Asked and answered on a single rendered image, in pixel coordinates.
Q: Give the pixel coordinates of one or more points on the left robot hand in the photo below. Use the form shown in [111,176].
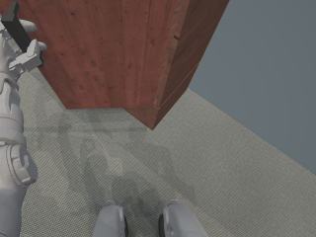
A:
[12,60]

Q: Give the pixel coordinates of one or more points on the left robot thigh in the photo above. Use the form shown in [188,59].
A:
[110,222]

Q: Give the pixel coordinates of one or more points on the handle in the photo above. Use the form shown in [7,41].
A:
[16,30]

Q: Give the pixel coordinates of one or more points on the robot left forearm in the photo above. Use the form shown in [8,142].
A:
[11,116]

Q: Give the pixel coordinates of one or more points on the left robot upper arm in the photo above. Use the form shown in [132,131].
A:
[17,172]

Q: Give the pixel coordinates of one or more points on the robot right shin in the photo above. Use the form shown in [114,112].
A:
[170,234]

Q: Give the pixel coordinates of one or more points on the cupboard door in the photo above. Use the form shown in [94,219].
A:
[101,54]

